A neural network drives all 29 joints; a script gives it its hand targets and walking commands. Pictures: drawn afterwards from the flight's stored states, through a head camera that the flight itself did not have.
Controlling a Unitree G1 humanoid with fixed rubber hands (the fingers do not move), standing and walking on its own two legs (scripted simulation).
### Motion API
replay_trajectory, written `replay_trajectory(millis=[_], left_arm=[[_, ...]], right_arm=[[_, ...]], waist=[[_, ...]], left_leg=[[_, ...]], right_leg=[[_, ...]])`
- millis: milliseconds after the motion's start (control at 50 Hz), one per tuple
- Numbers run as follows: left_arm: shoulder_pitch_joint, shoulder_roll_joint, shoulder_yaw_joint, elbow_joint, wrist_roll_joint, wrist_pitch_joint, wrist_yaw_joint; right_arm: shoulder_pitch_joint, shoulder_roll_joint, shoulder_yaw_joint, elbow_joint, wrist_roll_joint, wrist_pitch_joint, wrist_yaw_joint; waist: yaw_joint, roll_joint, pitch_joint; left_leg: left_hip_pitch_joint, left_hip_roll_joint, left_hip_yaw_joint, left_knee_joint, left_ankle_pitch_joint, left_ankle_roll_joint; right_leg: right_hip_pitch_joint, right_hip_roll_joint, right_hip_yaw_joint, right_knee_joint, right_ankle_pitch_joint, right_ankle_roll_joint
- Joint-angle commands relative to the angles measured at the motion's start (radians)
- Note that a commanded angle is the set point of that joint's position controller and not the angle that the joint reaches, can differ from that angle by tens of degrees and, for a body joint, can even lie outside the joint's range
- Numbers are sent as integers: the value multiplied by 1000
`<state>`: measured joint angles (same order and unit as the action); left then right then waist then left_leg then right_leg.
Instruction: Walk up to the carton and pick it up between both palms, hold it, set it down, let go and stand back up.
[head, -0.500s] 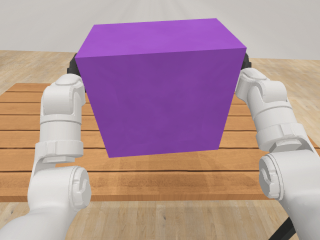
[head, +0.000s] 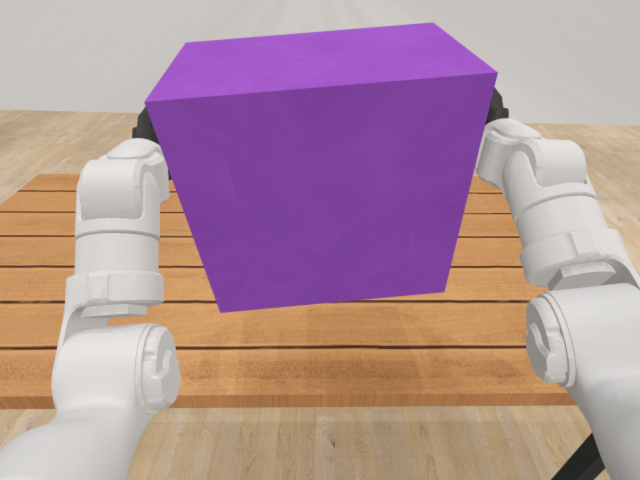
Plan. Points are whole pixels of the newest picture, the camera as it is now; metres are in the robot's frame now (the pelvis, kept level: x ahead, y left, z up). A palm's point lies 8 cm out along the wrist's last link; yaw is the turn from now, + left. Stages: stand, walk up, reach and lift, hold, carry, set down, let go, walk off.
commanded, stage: hold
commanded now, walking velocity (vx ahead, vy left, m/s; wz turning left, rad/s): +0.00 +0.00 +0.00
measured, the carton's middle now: (322, 174) +0.39 -0.01 +0.26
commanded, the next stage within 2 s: none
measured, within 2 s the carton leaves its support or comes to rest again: neither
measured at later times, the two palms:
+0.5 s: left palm (135, 135) +0.36 +0.19 +0.33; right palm (498, 112) +0.36 -0.19 +0.35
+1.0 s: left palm (139, 135) +0.36 +0.19 +0.33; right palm (495, 119) +0.37 -0.19 +0.34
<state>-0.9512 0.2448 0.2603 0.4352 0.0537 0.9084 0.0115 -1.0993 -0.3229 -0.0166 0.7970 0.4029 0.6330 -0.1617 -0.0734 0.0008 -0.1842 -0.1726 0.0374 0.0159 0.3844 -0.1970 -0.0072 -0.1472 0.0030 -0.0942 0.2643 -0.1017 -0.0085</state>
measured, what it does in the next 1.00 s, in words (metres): stands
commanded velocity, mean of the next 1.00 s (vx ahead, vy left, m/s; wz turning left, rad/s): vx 0.00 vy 0.00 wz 0.00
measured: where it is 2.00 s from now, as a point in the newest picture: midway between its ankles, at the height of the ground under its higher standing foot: outside the picture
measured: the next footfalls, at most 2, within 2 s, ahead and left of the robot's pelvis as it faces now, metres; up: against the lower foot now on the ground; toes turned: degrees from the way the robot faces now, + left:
none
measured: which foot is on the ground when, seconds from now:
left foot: down 0.00-1.00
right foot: down 0.00-1.00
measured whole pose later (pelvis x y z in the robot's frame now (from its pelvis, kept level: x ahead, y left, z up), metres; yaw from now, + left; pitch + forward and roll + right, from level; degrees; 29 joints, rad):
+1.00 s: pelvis -0.01 -0.01 +0.00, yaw +1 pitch +0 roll -1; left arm -1.09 0.33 0.23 0.65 0.00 0.88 -0.02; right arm -1.23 -0.34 0.03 0.89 0.42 0.71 -0.20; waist -0.05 0.03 -0.22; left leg -0.22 0.05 -0.01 0.39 -0.17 -0.02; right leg -0.20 0.01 -0.11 0.29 -0.10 -0.03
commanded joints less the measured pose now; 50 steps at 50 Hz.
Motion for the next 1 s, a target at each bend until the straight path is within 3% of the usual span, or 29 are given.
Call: replay_trajectory(millis=[0,200,380,500,580,740,820,860,980], left_arm=[[-890,-562,-311,-294,-212,-110,-151],[-911,-551,-302,-278,-224,-77,-159],[-988,-542,-266,-150,-220,-85,-175],[-1008,-520,-238,-80,-229,-99,-178],[-1019,-503,-223,-68,-240,-114,-181],[-1037,-496,-231,-52,-252,-130,-193],[-1025,-491,-228,-95,-259,-136,-187],[-1027,-483,-224,-87,-254,-135,-188],[-1019,-503,-244,-92,-264,-137,-188]], right_arm=[[-846,640,204,-384,191,-9,172],[-878,633,198,-375,220,32,162],[-933,636,153,-248,200,52,169],[-962,643,142,-210,207,56,168],[-976,661,142,-225,207,54,160],[-979,658,134,-233,203,54,147],[-979,677,162,-293,224,50,138],[-978,679,162,-286,220,53,137],[-975,672,157,-303,213,51,134]], waist=[[1,59,-457],[4,56,-430],[17,65,-359],[26,49,-370],[33,28,-394],[17,36,-398],[29,26,-447],[32,19,-422],[18,35,-431]], left_leg=[[-27,-66,-58,-52,250,-31],[-60,-60,-60,-62,217,-26],[-150,-49,-63,-107,73,-12],[-167,-53,-62,-103,68,-3],[-169,-58,-62,-95,72,5],[-169,-62,-65,-93,63,2],[-148,-70,-66,-73,125,4],[-156,-68,-66,-81,102,8],[-152,-67,-69,-76,110,0]], right_leg=[[317,62,112,52,278,16],[321,63,119,48,246,10],[294,54,125,43,124,1],[297,51,131,44,126,3],[311,48,132,46,139,8],[307,43,134,41,122,9],[334,44,135,51,193,17],[320,44,132,46,157,18],[324,45,136,47,172,13]])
